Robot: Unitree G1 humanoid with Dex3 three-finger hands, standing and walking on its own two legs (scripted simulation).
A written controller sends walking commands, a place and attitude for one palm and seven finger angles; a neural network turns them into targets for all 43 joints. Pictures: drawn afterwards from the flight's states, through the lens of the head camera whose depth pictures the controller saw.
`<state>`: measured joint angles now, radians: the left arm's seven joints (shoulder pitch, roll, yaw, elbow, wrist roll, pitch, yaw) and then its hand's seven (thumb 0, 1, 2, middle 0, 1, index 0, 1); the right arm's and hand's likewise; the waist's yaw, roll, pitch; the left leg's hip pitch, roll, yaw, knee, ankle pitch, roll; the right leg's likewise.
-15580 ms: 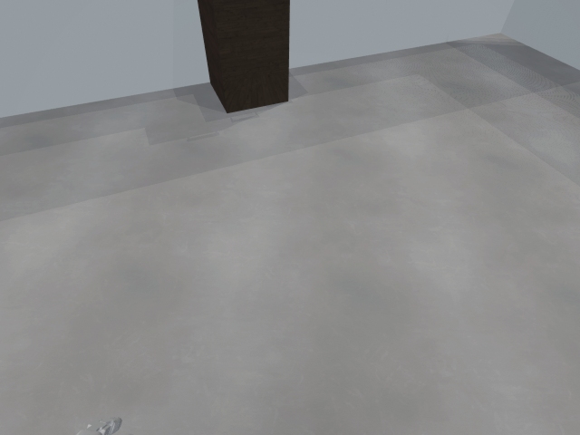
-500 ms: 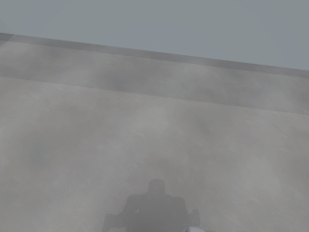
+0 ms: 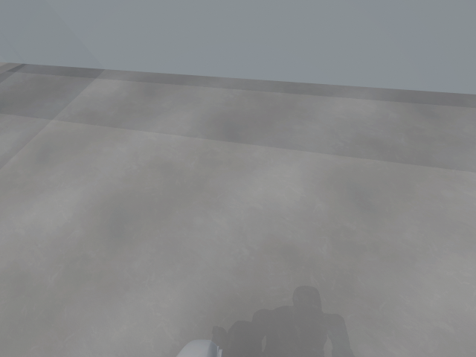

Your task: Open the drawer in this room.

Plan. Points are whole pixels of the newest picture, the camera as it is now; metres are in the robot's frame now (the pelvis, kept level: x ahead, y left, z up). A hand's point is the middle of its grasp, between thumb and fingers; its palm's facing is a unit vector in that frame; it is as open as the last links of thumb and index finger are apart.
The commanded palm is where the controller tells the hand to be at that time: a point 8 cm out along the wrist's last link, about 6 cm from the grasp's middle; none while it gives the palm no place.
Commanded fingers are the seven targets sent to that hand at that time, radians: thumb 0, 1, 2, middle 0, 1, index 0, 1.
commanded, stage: turn or walk to find it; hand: left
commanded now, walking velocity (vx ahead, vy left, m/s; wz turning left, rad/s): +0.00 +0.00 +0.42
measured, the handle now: out of the picture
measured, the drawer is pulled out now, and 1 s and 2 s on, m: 0.00 0.00 0.00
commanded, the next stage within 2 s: none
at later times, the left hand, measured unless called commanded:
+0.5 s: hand out of the picture -0.04 +0.26 -0.18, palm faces +0.28 -0.93 -0.25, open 7.4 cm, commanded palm none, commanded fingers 0.00 0.90 0.90 -0.20 -0.30 -0.20 -0.30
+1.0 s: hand out of the picture -0.03 +0.18 -0.14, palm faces +0.42 -0.86 -0.29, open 7.4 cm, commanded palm none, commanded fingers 0.00 0.90 0.90 -0.20 -0.30 -0.20 -0.30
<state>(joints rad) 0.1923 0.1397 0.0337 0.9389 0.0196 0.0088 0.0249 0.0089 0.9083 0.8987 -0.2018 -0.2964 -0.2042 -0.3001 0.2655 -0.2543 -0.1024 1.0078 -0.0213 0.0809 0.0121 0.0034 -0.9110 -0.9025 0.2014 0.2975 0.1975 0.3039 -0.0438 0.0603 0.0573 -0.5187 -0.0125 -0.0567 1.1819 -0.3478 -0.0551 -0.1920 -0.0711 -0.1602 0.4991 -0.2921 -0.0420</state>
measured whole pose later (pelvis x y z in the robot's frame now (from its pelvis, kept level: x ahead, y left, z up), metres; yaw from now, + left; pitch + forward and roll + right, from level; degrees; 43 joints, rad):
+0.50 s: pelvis -0.02 +0.05 +0.00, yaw +13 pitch -1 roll -1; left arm 0.23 0.25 0.07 1.01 0.02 0.06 0.01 0.01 0.91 0.90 -0.20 -0.30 -0.20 -0.30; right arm 0.11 -0.20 -0.04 0.95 -0.01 0.02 -0.01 0.00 -0.91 -0.90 0.20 0.30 0.20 0.30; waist 0.03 -0.03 0.07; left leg -0.22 -0.01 0.01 0.49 -0.26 0.03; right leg -0.44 -0.11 -0.07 1.08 -0.44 0.07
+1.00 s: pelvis -0.03 -0.02 +0.00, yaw +26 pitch -1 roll +3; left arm 0.20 0.14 0.03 0.93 0.02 0.01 0.02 0.01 0.91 0.90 -0.20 -0.30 -0.20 -0.30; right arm 0.25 -0.26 -0.10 1.01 -0.02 0.08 0.01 0.00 -0.91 -0.90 0.20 0.30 0.20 0.30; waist -0.04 0.06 0.06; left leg -0.50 0.00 -0.06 1.20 -0.34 -0.06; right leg -0.21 -0.08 -0.17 0.50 -0.28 -0.05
